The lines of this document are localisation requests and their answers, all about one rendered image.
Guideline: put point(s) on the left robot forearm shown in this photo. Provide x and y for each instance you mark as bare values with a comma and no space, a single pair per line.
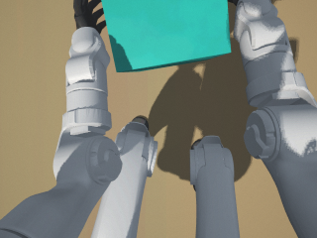
86,88

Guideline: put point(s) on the robot left thigh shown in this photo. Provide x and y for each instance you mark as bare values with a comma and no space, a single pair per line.
120,206

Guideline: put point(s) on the robot left hand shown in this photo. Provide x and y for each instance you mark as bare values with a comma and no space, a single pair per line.
84,17

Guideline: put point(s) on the right robot forearm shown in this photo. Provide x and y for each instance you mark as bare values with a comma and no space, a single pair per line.
267,57

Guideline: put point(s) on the right robot upper arm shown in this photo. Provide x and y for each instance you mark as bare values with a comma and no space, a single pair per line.
284,137

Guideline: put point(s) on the carton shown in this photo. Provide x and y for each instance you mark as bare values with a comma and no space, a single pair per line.
151,34

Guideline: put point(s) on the left robot upper arm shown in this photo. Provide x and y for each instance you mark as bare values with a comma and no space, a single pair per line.
83,170

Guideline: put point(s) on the robot right foot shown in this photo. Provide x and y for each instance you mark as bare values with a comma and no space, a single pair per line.
192,147

